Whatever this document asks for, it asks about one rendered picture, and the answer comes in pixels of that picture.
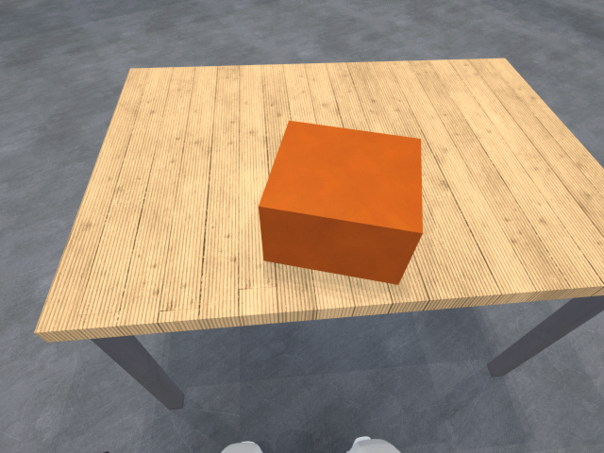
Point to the right robot shin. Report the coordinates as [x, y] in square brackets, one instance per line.
[361, 439]

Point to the carton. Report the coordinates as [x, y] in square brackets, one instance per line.
[343, 201]

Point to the table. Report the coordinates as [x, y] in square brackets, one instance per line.
[167, 236]

